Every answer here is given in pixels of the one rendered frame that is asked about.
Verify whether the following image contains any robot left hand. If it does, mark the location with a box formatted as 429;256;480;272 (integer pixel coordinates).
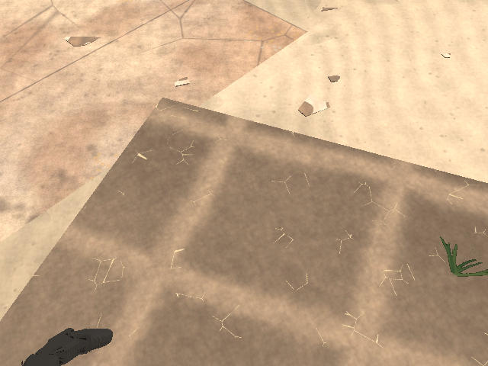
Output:
21;328;113;366

